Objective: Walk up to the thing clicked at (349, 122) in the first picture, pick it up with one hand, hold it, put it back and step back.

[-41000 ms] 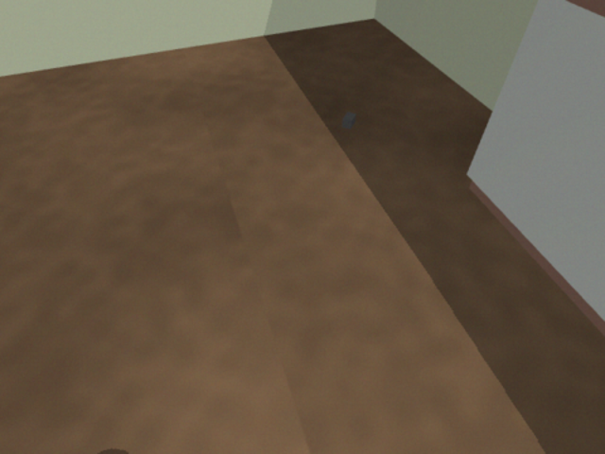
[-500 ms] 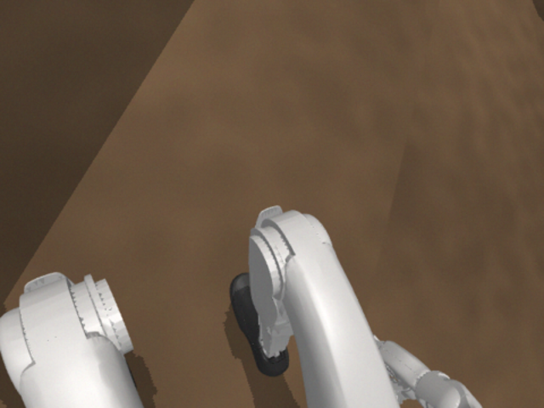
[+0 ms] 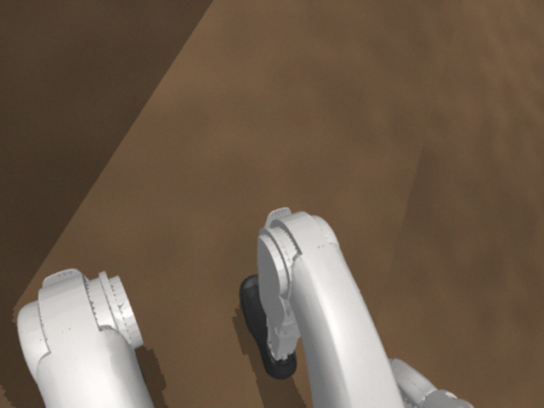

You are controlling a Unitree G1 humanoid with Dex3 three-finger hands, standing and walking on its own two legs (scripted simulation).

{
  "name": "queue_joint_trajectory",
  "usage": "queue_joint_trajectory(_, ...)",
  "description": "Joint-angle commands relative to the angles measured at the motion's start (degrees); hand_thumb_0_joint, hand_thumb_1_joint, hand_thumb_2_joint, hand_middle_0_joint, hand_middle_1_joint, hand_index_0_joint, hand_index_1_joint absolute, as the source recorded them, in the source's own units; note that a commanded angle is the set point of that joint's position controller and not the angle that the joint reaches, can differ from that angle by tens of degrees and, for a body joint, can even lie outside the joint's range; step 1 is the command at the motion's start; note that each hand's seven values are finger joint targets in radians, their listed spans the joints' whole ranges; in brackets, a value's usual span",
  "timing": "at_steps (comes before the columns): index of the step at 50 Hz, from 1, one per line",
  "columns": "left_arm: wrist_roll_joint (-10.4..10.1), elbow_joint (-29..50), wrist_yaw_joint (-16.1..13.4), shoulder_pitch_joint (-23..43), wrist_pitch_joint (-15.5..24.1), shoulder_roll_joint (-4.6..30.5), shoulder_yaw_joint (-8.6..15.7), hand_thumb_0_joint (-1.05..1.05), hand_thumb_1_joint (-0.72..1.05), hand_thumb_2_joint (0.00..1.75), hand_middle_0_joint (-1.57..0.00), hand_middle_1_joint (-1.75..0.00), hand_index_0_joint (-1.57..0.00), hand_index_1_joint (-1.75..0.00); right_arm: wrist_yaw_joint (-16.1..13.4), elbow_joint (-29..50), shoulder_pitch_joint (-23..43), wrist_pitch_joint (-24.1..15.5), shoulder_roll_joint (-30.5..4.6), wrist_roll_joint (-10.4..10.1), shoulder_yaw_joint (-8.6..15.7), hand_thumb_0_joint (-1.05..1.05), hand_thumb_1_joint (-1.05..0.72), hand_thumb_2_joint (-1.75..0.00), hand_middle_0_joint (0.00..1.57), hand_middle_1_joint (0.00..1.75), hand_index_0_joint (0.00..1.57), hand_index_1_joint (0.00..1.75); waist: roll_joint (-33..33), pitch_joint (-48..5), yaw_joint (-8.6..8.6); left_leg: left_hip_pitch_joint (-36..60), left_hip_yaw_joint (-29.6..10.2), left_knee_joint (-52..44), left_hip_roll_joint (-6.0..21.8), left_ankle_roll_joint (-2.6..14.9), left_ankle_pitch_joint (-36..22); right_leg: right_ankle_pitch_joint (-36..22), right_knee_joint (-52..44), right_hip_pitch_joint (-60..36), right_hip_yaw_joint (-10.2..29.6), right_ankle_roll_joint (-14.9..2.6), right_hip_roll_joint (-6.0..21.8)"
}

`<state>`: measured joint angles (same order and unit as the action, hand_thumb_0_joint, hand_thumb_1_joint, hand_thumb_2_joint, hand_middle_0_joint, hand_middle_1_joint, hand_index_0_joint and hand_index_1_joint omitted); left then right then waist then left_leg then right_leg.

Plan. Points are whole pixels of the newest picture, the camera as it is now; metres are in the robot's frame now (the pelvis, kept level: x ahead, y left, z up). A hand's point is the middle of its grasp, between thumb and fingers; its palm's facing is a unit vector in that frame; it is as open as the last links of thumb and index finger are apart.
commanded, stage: settle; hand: left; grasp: from above
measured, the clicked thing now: out of the picture +0.42 +0.34 -0.26
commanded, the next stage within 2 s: lift in 0.62 s
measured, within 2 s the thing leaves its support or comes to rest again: neither
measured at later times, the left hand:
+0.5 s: hand out of the picture +0.41 +0.35 -0.13, palm faces -0.45 -0.11 -0.89, open 8.1 cm
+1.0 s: hand out of the picture +0.39 +0.35 -0.07, palm faces -0.45 -0.10 -0.89, open 8.1 cm
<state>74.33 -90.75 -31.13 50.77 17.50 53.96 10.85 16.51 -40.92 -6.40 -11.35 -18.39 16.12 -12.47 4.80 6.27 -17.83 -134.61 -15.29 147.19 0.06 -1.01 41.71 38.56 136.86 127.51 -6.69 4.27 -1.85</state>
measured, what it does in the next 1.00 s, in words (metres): rises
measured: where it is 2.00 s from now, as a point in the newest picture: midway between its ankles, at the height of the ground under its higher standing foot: (208, 379)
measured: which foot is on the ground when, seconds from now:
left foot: down 0.00-1.00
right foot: down 0.00-1.00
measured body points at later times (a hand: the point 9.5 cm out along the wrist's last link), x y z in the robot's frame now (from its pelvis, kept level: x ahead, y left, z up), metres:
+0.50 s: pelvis -0.01 -0.01 +0.03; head +0.21 +0.09 +0.41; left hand +0.43 +0.35 -0.08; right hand +0.10 -0.27 -0.07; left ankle +0.06 +0.13 -0.27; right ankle +0.12 -0.14 -0.27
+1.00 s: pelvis -0.01 -0.01 +0.07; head +0.19 +0.07 +0.46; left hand +0.41 +0.35 -0.02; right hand +0.09 -0.27 -0.04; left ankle +0.06 +0.13 -0.27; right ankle +0.12 -0.14 -0.27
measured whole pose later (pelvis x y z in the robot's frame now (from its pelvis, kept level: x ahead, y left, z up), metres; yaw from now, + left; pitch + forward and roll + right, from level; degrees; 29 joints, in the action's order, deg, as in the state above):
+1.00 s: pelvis -0.01 -0.01 +0.07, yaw +7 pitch +34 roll -8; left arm 68.1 -68.5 -12.3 46.6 12.4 40.3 3.4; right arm 8.6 -40.3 -11.0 -1.1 -16.4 4.6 -1.0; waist -2.2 -6.2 -10.3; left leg -128.1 -7.8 131.4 0.1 -0.4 37.5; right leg 37.0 126.2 123.2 -1.9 3.3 0.9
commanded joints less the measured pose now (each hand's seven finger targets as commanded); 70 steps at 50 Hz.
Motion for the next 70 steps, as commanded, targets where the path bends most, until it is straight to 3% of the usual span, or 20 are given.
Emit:
queue_joint_trajectory(1, -0.4, 14.9, -3.0, 16.6, 1.1, 13.8, 0.8, 0.0, 0.81, 0.46, -1.18, -0.36, -1.18, -0.36, -1.0, -0.2, -9.2, 0.5, -18.4, -1.2, 7.9, 0.0, -0.9, -0.9, 0.2, 0.3, 0.2, 0.3, -31.0, -42.3, -1.01, 32.0, 8.4, -16.8, 1.0, 0.66, -14.7, -15.8, -10.5, -17.9, -7.2, -5.47, -2.2)
queue_joint_trajectory(5, -0.5, 16.2, -2.8, 12.9, -0.7, 11.8, 1.6, 0.0, 0.86, 0.49, -1.21, -0.36, -1.21, -0.36, -1.3, -0.7, -10.5, 1.0, -17.3, -3.0, 10.2, 0.0, -0.9, -0.9, 0.2, 0.3, 0.2, 0.3, -30.9, -44.4, 1.56, 32.4, 9.1, -18.6, 0.7, 0.71, -14.1, -14.6, -11.6, -16.3, -6.1, -5.89, -1.9)
queue_joint_trajectory(7, -1.0, 14.8, -1.5, 14.8, -2.2, 6.0, -3.2, 0.0, 0.88, 0.47, -1.22, -0.35, -1.23, -0.34, -1.1, -0.6, -9.7, 1.1, -16.2, -3.7, 10.6, 0.0, -0.9, -0.9, 0.2, 0.3, 0.2, 0.3, -29.9, -41.9, 0.85, 31.6, 9.0, -20.0, 0.7, 0.77, -12.0, -12.9, -11.9, -12.8, -6.3, -6.09, -1.7)
queue_joint_trajectory(9, -1.6, 17.0, -0.6, 15.8, -3.6, 6.2, -2.8, 0.0, 0.86, 0.44, -1.22, -0.31, -1.22, -0.32, -1.5, -0.9, -9.9, 1.7, -16.6, -4.9, 11.6, 0.0, -0.9, -0.9, 0.2, 0.3, 0.2, 0.3, -31.6, -43.2, 2.48, 32.1, 8.9, -22.4, 0.3, 0.75, -11.4, -12.1, -12.4, -11.8, -6.1, -6.14, -1.2)
queue_joint_trajectory(13, -2.3, 15.5, 3.1, 16.4, -5.9, 2.6, -5.5, 0.0, 0.81, 0.41, -1.21, -0.25, -1.19, -0.27, -2.0, -0.7, -10.6, 2.8, -15.8, -6.1, 12.5, 0.0, -0.9, -0.9, 0.2, 0.3, 0.2, 0.3, -26.1, -42.3, 1.99, 29.5, 9.3, -22.9, -0.1, 1.56, -9.7, -11.0, -13.9, -11.6, -5.0, -6.08, -0.9)
queue_joint_trajectory(16, -3.0, 17.3, 5.8, 17.4, -6.4, 4.6, -4.7, 0.0, 0.75, 0.37, -1.18, -0.22, -1.16, -0.24, -2.7, 0.4, -10.3, 3.7, -15.8, -7.2, 13.1, 0.0, -0.9, -0.9, 0.2, 0.3, 0.2, 0.3, -23.0, -43.0, 2.66, 28.9, 9.9, -22.9, -0.4, 2.15, -9.5, -10.6, -15.2, -13.7, -3.7, -6.03, -0.7)
queue_joint_trajectory(17, -3.7, 18.4, 6.9, 18.3, -6.3, 3.1, -5.7, 0.0, 0.76, 0.37, -1.19, -0.21, -1.17, -0.23, -2.9, 0.1, -11.1, 3.9, -15.4, -7.5, 13.1, 0.0, -0.9, -0.9, 0.2, 0.3, 0.2, 0.3, -22.7, -43.0, 2.96, 29.0, 9.9, -23.4, -0.6, 2.1, -9.5, -10.6, -15.3, -13.7, -3.5, -5.96, -0.4)
queue_joint_trajectory(18, -3.6, 18.1, 7.6, 17.0, -6.3, 4.7, -3.9, 0.0, 0.75, 0.38, -1.19, -0.21, -1.16, -0.24, -3.1, 0.2, -11.4, 4.1, -15.7, -7.5, 13.6, 0.0, -0.9, -0.9, 0.2, 0.3, 0.2, 0.3, -22.3, -43.3, 2.71, 29.9, 10.0, -23.6, -0.6, 2.12, -10.1, -11.1, -15.7, -15.1, -3.3, -5.9, -0.3)
queue_joint_trajectory(21, -4.2, 21.2, 10.2, 19.2, -5.2, 1.6, -6.5, 0.0, 0.74, 0.38, -1.19, -0.2, -1.16, -0.24, -3.8, 0.3, -11.6, 4.9, -14.2, -8.2, 13.5, 0.0, -0.9, -0.9, 0.2, 0.3, 0.2, 0.3, -21.9, -44.7, 3.16, 30.1, 10.5, -24.0, -0.7, 2.2, -9.9, -10.8, -16.6, -15.7, -2.8, -5.96, -0.2)
queue_joint_trajectory(22, -4.0, 21.7, 10.3, 18.8, -4.8, 5.6, -3.4, 0.0, 0.73, 0.38, -1.19, -0.21, -1.16, -0.24, -4.3, 1.0, -11.4, 5.3, -14.9, -8.2, 13.9, 0.0, -0.9, -0.9, 0.2, 0.3, 0.2, 0.3, -21.7, -45.4, 3.53, 30.4, 10.4, -24.2, -0.7, 2.23, -9.8, -10.4, -16.8, -16.1, -2.6, -6.01, -0.1)
queue_joint_trajectory(24, -4.1, 21.6, 11.5, 16.8, -4.2, 4.0, -4.3, 0.0, 0.75, 0.39, -1.19, -0.25, -1.17, -0.27, -4.7, 1.4, -12.0, 5.8, -14.2, -8.4, 13.8, 0.0, -0.9, -0.9, 0.2, 0.3, 0.2, 0.3, -21.5, -45.8, 3.97, 30.8, 11.0, -24.7, -0.9, 2.18, -10.3, -10.9, -17.1, -17.4, -2.5, -5.87, 0.1)
queue_joint_trajectory(31, -4.0, 26.3, 12.5, 17.4, -2.6, 5.1, -3.9, 0.0, 0.85, 0.45, -1.25, -0.27, -1.23, -0.29, -6.2, 1.8, -13.2, 7.7, -12.7, -9.1, 14.0, 0.0, -0.9, -0.9, 0.2, 0.3, 0.2, 0.3, -21.8, -48.8, 5.3, 31.6, 13.0, -25.3, -1.2, 2.44, -11.4, -11.2, -19.4, -20.6, -1.4, -6.12, 0.0)
queue_joint_trajectory(36, -4.1, 26.7, 12.7, 17.7, -2.3, 5.0, -3.8, 0.0, 0.89, 0.49, -1.32, -0.3, -1.29, -0.33, -7.1, 1.6, -14.1, 8.4, -12.7, -9.3, 14.4, 0.0, -0.92, -0.91, 0.2, 0.3, 0.2, 0.3, -20.3, -48.4, 4.92, 32.0, 13.1, -26.3, -1.1, 2.57, -11.3, -10.9, -20.6, -21.1, -1.3, -6.12, 0.2)
queue_joint_trajectory(42, -6.8, 28.4, 14.1, 16.4, -3.8, 2.8, -4.3, 0.0, 0.83, 0.43, -1.19, -0.34, -1.2, -0.33, -8.0, 1.9, -14.1, 8.8, -12.4, -10.2, 15.5, 0.0, -0.9, -0.9, 0.2, 0.3, 0.2, 0.3, -22.8, -50.4, 6.67, 35.5, 12.3, -30.9, -1.0, 2.23, -8.2, -8.7, -21.3, -19.8, -1.6, -6.46, 0.5)
queue_joint_trajectory(47, -6.8, 31.1, 16.5, 13.8, -5.5, 2.9, -4.7, 0.0, 0.81, 0.43, -1.18, -0.35, -1.19, -0.34, -8.8, 2.5, -13.9, 9.7, -12.1, -11.6, 16.4, 0.0, -0.9, -0.9, 0.2, 0.3, 0.2, 0.3, -21.7, -49.9, 7.58, 36.8, 12.3, -33.3, -1.0, 2.46, -7.8, -8.9, -23.3, -21.5, -0.8, -6.48, 0.7)
queue_joint_trajectory(54, -10.3, 40.3, 20.3, 9.5, -6.4, 0.4, -5.5, 0.0, 0.82, 0.47, -1.17, -0.4, -1.19, -0.38, -9.7, 4.1, -14.4, 10.6, -11.0, -12.9, 17.4, 0.0, -0.9, -0.9, 0.2, 0.3, 0.2, 0.3, -18.4, -53.3, 8.52, 40.3, 12.7, -36.3, -0.7, 2.9, -11.2, -11.6, -27.8, -27.9, 0.3, -6.01, 0.7)
queue_joint_trajectory(55, -10.6, 42.5, 20.5, 9.7, -6.5, 1.8, -4.2, 0.0, 0.82, 0.46, -1.15, -0.4, -1.18, -0.37, -10.0, 4.3, -14.2, 10.8, -11.2, -13.2, 17.7, 0.0, -0.9, -0.9, 0.2, 0.3, 0.2, 0.3, -18.5, -53.8, 9.32, 40.9, 12.3, -37.2, -0.9, 2.93, -10.6, -10.9, -28.4, -27.6, 0.4, -6.02, 0.9)
queue_joint_trajectory(58, -11.2, 45.2, 21.9, 6.5, -7.0, -1.1, -6.1, 0.0, 0.82, 0.46, -1.15, -0.4, -1.18, -0.37, -10.5, 5.2, -14.0, 11.3, -10.5, -13.8, 17.9, 0.0, -0.9, -0.9, 0.2, 0.3, 0.2, 0.3, -19.2, -53.5, 9.68, 43.8, 11.8, -40.2, -0.5, 2.69, -11.1, -11.7, -30.1, -29.3, 0.4, -6.01, 0.7)
queue_joint_trajectory(63, -12.8, 50.7, 23.6, 2.7, -8.4, -2.0, -6.2, 0.0, 0.84, 0.42, -1.14, -0.39, -1.18, -0.35, -11.7, 7.1, -11.6, 11.9, -10.4, -15.0, 18.3, 0.0, -0.9, -0.9, 0.2, 0.3, 0.2, 0.3, -20.3, -50.7, 10.88, 47.5, 8.9, -47.9, -0.1, 2.46, -4.4, -7.5, -32.7, -30.1, 0.2, -5.84, 0.8)
queue_joint_trajectory(70, -16.1, 61.1, 26.0, -1.7, -10.7, -4.5, -7.2, 0.0, 0.84, 0.43, -1.16, -0.36, -1.18, -0.34, -13.9, 8.6, -9.7, 12.3, -9.2, -16.0, 18.6, 0.0, -0.9, -0.9, 0.2, 0.3, 0.2, 0.3, -19.0, -51.2, 11.1, 56.5, 9.3, -55.0, 0.5, 2.24, -6.4, -9.5, -40.2, -38.5, 1.3, -5.35, 0.9)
